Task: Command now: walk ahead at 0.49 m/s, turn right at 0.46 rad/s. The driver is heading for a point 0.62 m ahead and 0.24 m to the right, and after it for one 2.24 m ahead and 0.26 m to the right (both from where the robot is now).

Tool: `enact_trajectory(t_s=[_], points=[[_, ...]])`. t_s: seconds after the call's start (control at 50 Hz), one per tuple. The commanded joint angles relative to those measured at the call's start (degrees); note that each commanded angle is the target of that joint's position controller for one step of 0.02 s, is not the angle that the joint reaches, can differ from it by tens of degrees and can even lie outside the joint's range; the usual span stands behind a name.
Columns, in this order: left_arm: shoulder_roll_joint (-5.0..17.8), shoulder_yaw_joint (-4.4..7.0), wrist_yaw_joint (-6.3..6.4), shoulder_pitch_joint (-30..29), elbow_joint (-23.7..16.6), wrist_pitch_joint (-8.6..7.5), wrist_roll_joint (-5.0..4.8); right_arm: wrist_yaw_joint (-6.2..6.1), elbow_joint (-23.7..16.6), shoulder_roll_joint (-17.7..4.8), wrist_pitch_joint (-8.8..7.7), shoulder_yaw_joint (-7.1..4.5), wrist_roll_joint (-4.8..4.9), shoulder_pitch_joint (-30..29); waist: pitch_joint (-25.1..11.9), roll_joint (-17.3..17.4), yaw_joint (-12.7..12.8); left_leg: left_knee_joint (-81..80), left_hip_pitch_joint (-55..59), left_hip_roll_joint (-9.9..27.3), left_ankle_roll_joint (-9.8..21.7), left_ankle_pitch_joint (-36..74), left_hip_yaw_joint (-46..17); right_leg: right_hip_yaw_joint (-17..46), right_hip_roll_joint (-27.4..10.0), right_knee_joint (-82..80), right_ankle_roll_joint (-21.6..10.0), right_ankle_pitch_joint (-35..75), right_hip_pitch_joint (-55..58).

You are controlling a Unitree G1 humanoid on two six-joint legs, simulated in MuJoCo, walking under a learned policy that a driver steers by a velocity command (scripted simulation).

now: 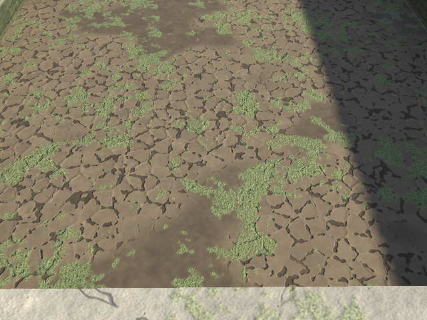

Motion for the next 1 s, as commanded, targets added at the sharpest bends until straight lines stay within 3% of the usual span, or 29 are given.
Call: enact_trajectory(t_s=[0.02,0.08,0.14,0.18,0.22,0.24,0.26,0.28,0.3,0.32,0.34,0.38,0.42,0.44,0.5,0.56,0.64,0.66,0.7,0.72,0.76,0.78,0.8,0.82,0.84,0.86,0.9,0.92,1.0], points=[[-0.5,-0.35,-0.78,-0.6,-4.2,0.23,1.02,-1.54,-3.1,-7.0,-0.91,-1.11,-0.34,-2.6,5.7,6.2,2.4,-7.6,-3.6,15.9,5.8,26.4,-5.3,1.4,-1.0,-8.6,0.1,8.5,-3.4],[-1.6,-1.34,-2.38,-6.4,-7.1,0.33,1.49,-2.47,-3.2,-9.1,-0.51,-1.65,0.28,-0.4,6.8,5.5,0.8,-6.4,-2.6,16.9,5.5,29.9,-1.7,-3.3,-0.4,-15.2,-0.4,11.7,-1.0],[-2.6,-2.14,-3.56,-9.4,-9.3,1.85,0.86,-2.27,-1.8,-8.9,1.34,-1.62,1.64,3.9,8.8,4.4,-0.2,-1.0,0.2,18.0,5.8,35.9,0.8,-7.0,1.2,-18.8,-2.8,6.6,0.3],[-0.9,-1.58,-3.92,-9.3,-11.2,2.45,0.97,-2.45,-2.8,-11.6,1.74,-2.15,2.50,2.0,6.8,6.5,1.6,4.0,1.5,18.5,5.1,50.0,2.2,-9.9,3.6,-20.5,-4.4,0.9,6.1],[3.8,0.48,-3.88,-0.4,-10.7,2.88,0.83,-2.40,-4.3,-14.0,1.90,-2.57,3.90,-1.9,0.6,8.0,7.3,17.7,1.6,17.2,3.7,60.7,2.4,-11.5,7.5,-23.2,-6.2,-2.4,20.2],[7.0,2.11,-2.97,7.7,-8.8,2.86,0.88,-2.11,-5.4,-14.6,1.94,-2.53,4.73,-5.3,-3.7,5.6,11.9,32.6,-2.7,13.3,0.9,53.4,3.3,-10.6,9.2,-32.1,-7.9,7.7,32.5],[13.5,2.77,-1.57,10.9,-8.0,3.11,1.09,-1.81,-7.2,-8.7,1.06,-1.14,2.37,-4.1,-7.9,-9.9,9.0,58.5,-17.9,5.2,-3.3,-0.4,2.1,8.6,-2.5,-32.8,-13.1,33.9,46.5],[14.6,1.87,-2.67,9.1,-10.3,2.43,2.25,-0.52,-9.6,-6.1,-0.64,-0.09,2.54,3.4,-23.0,-14.7,3.9,73.0,-29.7,-2.5,-5.4,-24.2,-12.6,36.9,-16.5,-39.4,-25.8,39.6,59.1],[10.6,1.32,-3.33,7.0,-11.1,2.57,1.75,-0.44,-10.0,-9.7,-0.76,-1.33,4.23,-2.1,-21.7,-3.0,6.4,69.9,-30.5,0.9,-4.7,-20.0,-17.8,33.0,-15.4,-43.1,-22.7,31.4,53.4],[7.9,0.61,-3.59,4.5,-11.1,2.72,1.32,-0.97,-11.2,-9.6,0.01,-1.59,4.92,-4.8,-11.6,0.2,5.1,66.3,-33.6,2.5,-4.1,-18.4,-16.5,26.2,-12.6,-43.0,-19.2,23.2,46.2],[6.3,0.06,-3.45,0.7,-11.9,2.69,1.23,-2.20,-11.1,-9.2,0.88,-1.84,3.82,-6.4,-5.5,5.9,3.1,63.2,-33.0,4.3,-4.5,-15.8,-15.4,21.3,-9.6,-43.1,-15.9,20.0,37.5],[5.4,-0.46,-2.80,-2.6,-13.4,2.34,2.28,-3.10,-11.4,-10.3,3.19,-2.99,2.82,-4.5,-3.2,3.9,-0.3,58.2,-25.9,5.6,-4.8,-10.4,-15.7,15.6,-5.0,-43.4,-13.7,18.3,25.6],[5.9,-0.39,-1.98,-1.5,-13.7,1.44,2.56,-3.30,-12.4,-9.3,4.32,-3.21,2.49,-4.3,-2.9,1.6,-0.7,55.0,-24.1,4.6,-5.6,-8.1,-15.5,14.3,-3.1,-43.1,-13.5,20.7,22.0],[8.4,0.15,-1.30,1.0,-13.2,1.01,2.58,-1.92,-14.4,-5.5,6.85,-1.04,-2.28,-4.5,-4.8,-1.3,-1.0,49.8,-25.3,5.4,-5.2,-4.6,-12.4,10.8,-1.4,-42.7,-11.6,26.2,24.0],[8.1,0.13,-1.80,2.5,-15.5,0.98,2.39,-2.10,-17.4,-7.2,9.42,-0.87,-1.18,-8.8,-6.3,-1.0,0.8,45.6,-26.8,4.3,-5.7,-2.7,-12.2,13.6,-1.5,-42.0,-11.3,26.1,24.9],[8.4,0.00,-1.96,2.6,-17.8,2.48,2.28,-2.85,-20.5,-8.4,10.07,-0.76,-0.39,-13.6,-5.3,-3.0,2.1,40.2,-27.4,3.3,-5.8,-3.3,-13.5,17.4,-1.5,-44.4,-11.3,8.8,23.8],[8.6,0.00,-1.93,1.3,-20.3,3.99,2.82,-2.58,-23.1,-8.3,9.46,0.07,0.25,-16.7,-2.9,-4.7,3.6,31.7,-25.5,1.6,-5.2,-3.9,-13.7,21.3,-0.8,-45.0,-11.1,-2.5,22.7],[8.7,-0.02,-2.12,1.1,-20.8,4.39,3.08,-2.38,-23.2,-7.7,9.00,0.52,0.17,-15.8,-3.8,-4.9,3.9,29.4,-23.4,1.0,-4.8,-4.9,-13.2,21.9,-0.9,-44.5,-11.0,-0.2,22.5],[8.8,0.01,-2.35,0.6,-21.6,4.88,3.18,-1.93,-24.0,-7.5,7.95,1.03,0.59,-14.6,-5.4,-5.9,4.2,24.7,-19.1,-0.3,-3.6,-7.5,-12.2,25.0,-0.1,-45.5,-10.6,-8.7,22.0],[8.7,-0.01,-2.40,-0.5,-22.2,5.08,3.07,-1.69,-24.4,-7.4,7.40,1.23,0.85,-13.6,-5.3,-6.2,3.7,21.1,-16.0,-0.9,-2.7,-8.8,-12.0,27.0,0.4,-46.1,-9.9,-14.1,20.6],[7.5,-0.46,-1.86,-3.9,-23.3,5.64,1.25,-1.29,-23.8,-5.3,6.25,1.93,0.54,-7.7,-3.9,-3.1,-0.8,5.8,-4.1,0.0,-0.2,-2.3,-12.0,26.9,4.0,-42.4,-6.0,-22.9,13.5],[4.2,-1.11,-1.41,-4.0,-23.9,5.41,0.26,-1.54,-23.9,-8.0,5.63,1.59,-0.97,-4.7,-4.2,7.4,-1.7,-1.3,4.1,9.1,0.4,-7.9,-22.7,19.2,10.8,-27.9,-1.9,-27.0,5.4],[3.1,-1.31,-1.00,-5.5,-26.3,5.32,-0.06,-1.57,-24.5,-15.8,5.28,0.11,-0.69,-2.5,-1.5,16.4,-1.9,-7.9,4.3,21.4,1.6,-13.8,-40.5,9.6,19.5,-16.2,0.8,-27.1,-5.3],[8.5,0.13,-0.92,-5.2,-25.3,5.01,2.88,-1.40,-23.2,-17.1,5.12,-1.01,-0.41,-1.5,3.3,11.1,0.0,-6.9,-1.4,22.6,2.8,-8.9,-43.2,12.1,15.7,-10.6,1.9,-20.4,-7.6],[9.6,0.61,-1.28,-3.2,-23.6,4.86,3.09,-1.08,-24.1,-13.5,4.98,-0.02,-0.12,-4.8,3.4,8.5,2.7,-5.5,-2.7,20.1,2.8,-8.5,-38.2,12.1,14.4,-7.8,2.7,-16.2,-6.2],[9.2,0.56,-1.83,-2.0,-22.4,5.12,2.64,-0.68,-25.3,-11.1,4.66,0.66,0.02,-8.0,2.9,9.1,4.0,-5.9,-3.8,16.8,2.1,-6.4,-31.9,10.6,13.9,-6.1,3.7,-13.0,-4.7],[9.2,0.76,-2.66,-0.9,-20.5,5.94,2.76,-0.49,-26.7,-8.9,4.57,1.47,-0.25,-9.5,0.6,11.9,4.1,-4.7,-4.0,12.9,3.3,2.8,-23.2,6.2,13.1,0.5,5.0,-9.2,-3.2],[8.4,0.21,-2.84,-2.0,-20.4,6.10,2.54,-0.09,-26.3,-8.1,4.38,1.68,-0.28,-7.9,-0.8,10.7,3.6,-3.8,-3.4,12.5,3.9,7.6,-20.5,4.7,12.1,2.1,5.1,-8.0,-3.0],[6.4,-1.25,-3.67,-6.7,-21.1,6.56,2.27,0.33,-25.3,-9.8,3.53,0.92,-0.20,-2.1,-1.1,8.7,1.3,-2.4,-1.7,13.7,4.2,13.2,-16.7,3.6,9.6,0.1,5.3,-3.7,-4.8]])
